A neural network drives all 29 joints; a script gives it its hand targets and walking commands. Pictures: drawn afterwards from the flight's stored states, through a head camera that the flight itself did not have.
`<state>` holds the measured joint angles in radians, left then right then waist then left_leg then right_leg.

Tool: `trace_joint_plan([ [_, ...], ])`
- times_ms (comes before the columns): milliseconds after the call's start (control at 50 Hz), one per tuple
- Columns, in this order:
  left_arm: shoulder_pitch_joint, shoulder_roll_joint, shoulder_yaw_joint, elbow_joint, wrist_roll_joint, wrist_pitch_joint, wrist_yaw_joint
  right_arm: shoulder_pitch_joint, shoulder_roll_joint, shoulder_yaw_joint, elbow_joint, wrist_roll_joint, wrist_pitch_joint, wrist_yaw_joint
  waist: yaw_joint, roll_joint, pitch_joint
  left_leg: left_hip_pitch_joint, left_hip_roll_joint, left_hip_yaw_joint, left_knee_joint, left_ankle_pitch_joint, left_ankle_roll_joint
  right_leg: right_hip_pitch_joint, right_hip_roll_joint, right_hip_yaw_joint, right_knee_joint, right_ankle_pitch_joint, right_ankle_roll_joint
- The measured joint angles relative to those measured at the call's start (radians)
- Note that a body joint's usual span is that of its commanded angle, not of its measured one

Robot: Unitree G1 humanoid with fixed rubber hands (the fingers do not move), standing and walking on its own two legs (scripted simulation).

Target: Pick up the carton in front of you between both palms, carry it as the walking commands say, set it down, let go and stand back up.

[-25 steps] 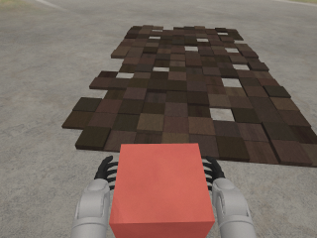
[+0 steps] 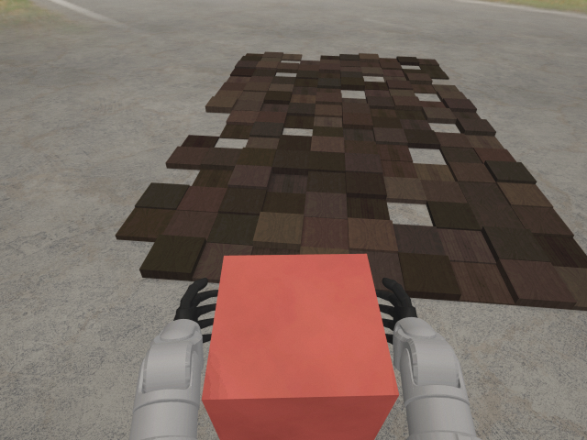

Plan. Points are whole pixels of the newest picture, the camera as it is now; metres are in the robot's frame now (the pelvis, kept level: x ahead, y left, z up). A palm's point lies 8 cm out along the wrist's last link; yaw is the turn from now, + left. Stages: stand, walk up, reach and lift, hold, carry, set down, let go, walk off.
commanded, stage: hold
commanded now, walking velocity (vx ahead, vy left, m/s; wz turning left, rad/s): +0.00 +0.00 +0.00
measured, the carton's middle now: (296, 359) +0.28 +0.00 -0.02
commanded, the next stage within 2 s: carry in 0.92 s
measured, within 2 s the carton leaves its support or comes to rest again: neither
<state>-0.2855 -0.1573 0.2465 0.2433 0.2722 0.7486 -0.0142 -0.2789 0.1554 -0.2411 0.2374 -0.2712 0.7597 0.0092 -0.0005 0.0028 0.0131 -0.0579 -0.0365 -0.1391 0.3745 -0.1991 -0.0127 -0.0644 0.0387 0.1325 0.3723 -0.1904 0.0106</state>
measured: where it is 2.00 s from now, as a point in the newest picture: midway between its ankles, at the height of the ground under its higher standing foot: (286, 423)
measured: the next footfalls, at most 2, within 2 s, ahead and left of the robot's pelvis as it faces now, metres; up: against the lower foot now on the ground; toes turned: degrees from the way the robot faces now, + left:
right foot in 1.38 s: +0.16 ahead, -0.09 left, +0.00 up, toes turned -7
left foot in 1.70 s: +0.47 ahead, +0.12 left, +0.00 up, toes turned +11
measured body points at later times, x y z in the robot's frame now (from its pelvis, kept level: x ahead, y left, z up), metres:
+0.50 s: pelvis +0.01 +0.00 +0.00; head -0.03 +0.00 +0.45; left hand +0.31 +0.15 +0.04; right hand +0.30 -0.15 +0.04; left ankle +0.01 +0.13 -0.75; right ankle +0.02 -0.13 -0.75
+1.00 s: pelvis +0.01 +0.00 +0.00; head -0.03 +0.00 +0.45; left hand +0.31 +0.15 +0.04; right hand +0.31 -0.15 +0.04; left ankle +0.01 +0.13 -0.74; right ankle +0.02 -0.13 -0.74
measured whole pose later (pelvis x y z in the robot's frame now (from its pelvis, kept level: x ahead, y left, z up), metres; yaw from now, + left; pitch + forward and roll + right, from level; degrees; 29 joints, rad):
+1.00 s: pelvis +0.01 +0.00 +0.00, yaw +0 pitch -3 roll +0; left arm -0.25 -0.15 0.21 0.19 0.25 0.77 0.00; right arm -0.24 0.15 -0.20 0.18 -0.25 0.78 0.00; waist 0.00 0.00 -0.07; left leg -0.16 -0.02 -0.10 0.46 -0.32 -0.01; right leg -0.17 0.02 0.09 0.46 -0.31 0.01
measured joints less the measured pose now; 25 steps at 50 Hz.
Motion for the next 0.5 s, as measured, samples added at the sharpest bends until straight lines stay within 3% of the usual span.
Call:
trace_joint_plan([
  [500,0.025,0.006,-0.027,-0.025,-0.001,0.007,0.0,0.027,-0.006,0.025,-0.026,0.001,0.006,0.0,0.001,0.0,-0.003,0.019,0.003,0.004,-0.022,0.001,0.002,0.02,-0.002,-0.004,-0.024,0.001,-0.001],
])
